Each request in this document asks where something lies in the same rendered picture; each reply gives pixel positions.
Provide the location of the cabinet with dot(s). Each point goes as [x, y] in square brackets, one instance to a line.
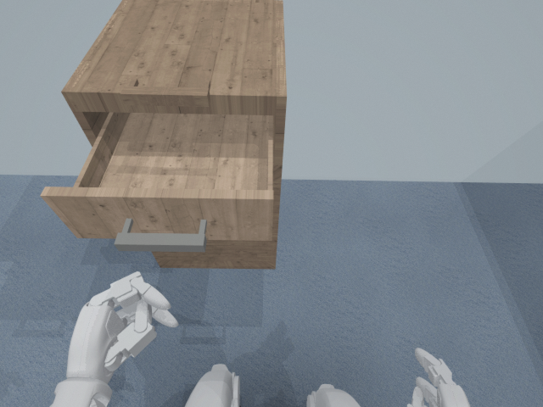
[235, 48]

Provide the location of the right robot thigh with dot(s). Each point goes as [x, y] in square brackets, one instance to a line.
[330, 397]

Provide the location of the left robot hand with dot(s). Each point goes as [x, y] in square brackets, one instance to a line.
[92, 353]

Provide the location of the right robot hand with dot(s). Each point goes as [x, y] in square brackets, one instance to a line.
[447, 394]

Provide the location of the robot left forearm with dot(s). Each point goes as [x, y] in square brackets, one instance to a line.
[82, 392]

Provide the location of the robot left shin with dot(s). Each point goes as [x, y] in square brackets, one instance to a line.
[219, 367]

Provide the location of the drawer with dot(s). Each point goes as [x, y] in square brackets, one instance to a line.
[167, 172]

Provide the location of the handle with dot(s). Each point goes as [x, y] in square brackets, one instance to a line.
[161, 242]
[166, 96]

